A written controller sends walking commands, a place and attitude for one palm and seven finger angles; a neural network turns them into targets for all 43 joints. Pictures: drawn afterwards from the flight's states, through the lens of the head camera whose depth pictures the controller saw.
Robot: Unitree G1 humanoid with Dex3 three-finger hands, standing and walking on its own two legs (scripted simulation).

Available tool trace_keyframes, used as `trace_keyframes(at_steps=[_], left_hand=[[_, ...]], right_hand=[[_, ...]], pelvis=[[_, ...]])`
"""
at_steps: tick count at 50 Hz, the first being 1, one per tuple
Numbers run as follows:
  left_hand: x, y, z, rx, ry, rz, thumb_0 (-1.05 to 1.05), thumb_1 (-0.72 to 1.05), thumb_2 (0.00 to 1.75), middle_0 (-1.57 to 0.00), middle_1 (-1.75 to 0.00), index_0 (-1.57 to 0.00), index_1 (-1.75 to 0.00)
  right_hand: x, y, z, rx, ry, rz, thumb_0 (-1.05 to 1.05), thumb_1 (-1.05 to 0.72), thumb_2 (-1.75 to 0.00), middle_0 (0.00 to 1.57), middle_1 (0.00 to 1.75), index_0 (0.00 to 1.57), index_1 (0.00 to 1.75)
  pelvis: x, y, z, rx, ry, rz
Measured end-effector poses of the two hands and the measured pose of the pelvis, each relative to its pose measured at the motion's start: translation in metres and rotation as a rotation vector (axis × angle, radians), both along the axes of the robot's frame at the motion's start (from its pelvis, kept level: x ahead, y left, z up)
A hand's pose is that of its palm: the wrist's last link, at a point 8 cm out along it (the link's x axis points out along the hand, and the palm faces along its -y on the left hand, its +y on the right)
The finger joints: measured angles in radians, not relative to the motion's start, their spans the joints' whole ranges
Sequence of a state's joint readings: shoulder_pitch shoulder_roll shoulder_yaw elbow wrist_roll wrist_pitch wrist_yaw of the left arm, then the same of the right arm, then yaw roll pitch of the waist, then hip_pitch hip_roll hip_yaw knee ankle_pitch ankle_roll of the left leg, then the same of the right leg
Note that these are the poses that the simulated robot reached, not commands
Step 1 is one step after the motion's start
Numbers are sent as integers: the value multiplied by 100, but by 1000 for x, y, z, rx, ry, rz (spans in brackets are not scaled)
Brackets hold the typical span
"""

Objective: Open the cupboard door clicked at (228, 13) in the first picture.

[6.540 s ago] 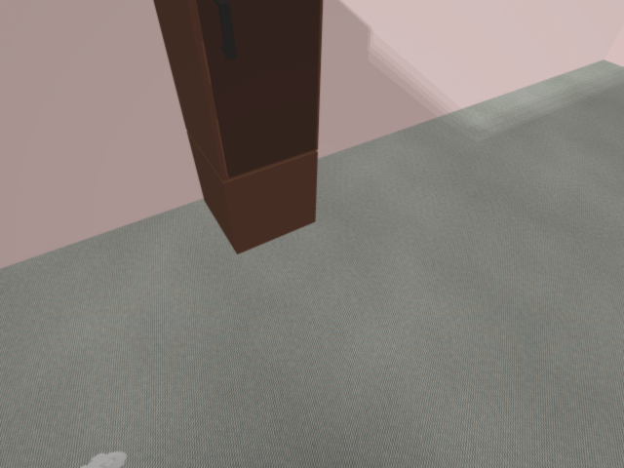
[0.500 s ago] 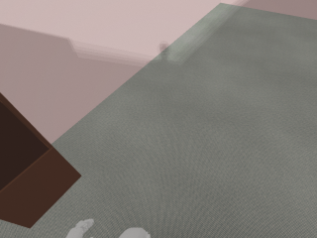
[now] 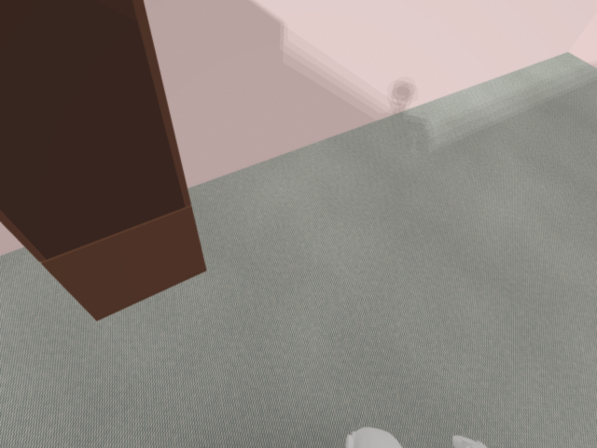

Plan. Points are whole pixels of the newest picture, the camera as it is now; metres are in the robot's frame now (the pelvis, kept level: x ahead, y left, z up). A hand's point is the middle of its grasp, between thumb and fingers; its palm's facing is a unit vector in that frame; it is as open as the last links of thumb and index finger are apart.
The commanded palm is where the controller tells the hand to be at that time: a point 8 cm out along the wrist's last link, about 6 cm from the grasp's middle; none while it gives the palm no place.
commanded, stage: turn to face it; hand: left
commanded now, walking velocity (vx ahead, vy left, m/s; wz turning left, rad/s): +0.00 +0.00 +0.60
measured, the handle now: out of the picture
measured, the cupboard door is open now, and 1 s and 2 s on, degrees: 0 0 0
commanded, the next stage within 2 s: take the last steps up to it in 0.84 s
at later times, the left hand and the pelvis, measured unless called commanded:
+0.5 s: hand out of the picture +0.06 +0.16 -0.13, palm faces +0.28 -0.91 -0.30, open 7.4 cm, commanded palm none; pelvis +0.00 -0.06 +0.00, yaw +18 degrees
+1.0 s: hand out of the picture -0.14 +0.18 -0.18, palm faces +0.55 -0.80 -0.24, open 7.4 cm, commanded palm none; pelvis -0.04 -0.01 +0.00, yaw +30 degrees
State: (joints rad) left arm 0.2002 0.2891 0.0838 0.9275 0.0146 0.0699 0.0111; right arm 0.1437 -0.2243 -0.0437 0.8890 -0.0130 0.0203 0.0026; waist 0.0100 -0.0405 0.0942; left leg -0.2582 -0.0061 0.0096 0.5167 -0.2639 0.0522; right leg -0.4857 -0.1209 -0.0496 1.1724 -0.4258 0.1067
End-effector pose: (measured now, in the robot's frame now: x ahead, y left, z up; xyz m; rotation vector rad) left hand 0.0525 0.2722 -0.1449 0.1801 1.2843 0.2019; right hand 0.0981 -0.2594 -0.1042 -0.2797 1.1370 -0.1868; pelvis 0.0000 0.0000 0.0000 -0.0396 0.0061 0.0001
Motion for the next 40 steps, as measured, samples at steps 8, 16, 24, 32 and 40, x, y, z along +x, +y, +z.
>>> trace_keyframes(at_steps=[8, 16, 24, 32, 40], left_hand=[[30, -5, 18, 10, -145, 43, 1, 91, 90, -20, -30, -19, -30], [45, -36, 34, 46, -238, 70, 1, 91, 90, -20, -30, -20, -30], [-6, -66, 46, 99, -222, 166, 1, 91, 90, -20, -30, -20, -30], [-79, -78, 35, 75, -129, 324, 1, 90, 90, -20, -30, -20, -30], [-172, -70, -3, 0, 7, 485, 1, 90, 90, -20, -30, -20, -30]], right_hand=[[-4, 8, -5, 39, 41, 41, 1, -90, -90, 21, 30, 21, 30], [-17, -19, -30, 79, 116, 61, 1, -90, -90, 21, 30, 21, 30], [-3, -50, -48, 100, 159, 141, 1, -91, -90, 20, 30, 20, 30], [23, -42, -39, 72, 184, 269, 1, -91, -90, 20, 30, 20, 30], [69, 24, -30, 25, 82, 446, 1, -91, -90, 20, 30, 20, 29]], pelvis=[[4, -6, 4, 8, -7, 90], [2, -35, -2, 30, -4, 183], [-1, -61, -4, 64, -25, 300], [-6, -61, 0, 77, -24, 406], [-25, -33, -13, 40, -12, 484]])
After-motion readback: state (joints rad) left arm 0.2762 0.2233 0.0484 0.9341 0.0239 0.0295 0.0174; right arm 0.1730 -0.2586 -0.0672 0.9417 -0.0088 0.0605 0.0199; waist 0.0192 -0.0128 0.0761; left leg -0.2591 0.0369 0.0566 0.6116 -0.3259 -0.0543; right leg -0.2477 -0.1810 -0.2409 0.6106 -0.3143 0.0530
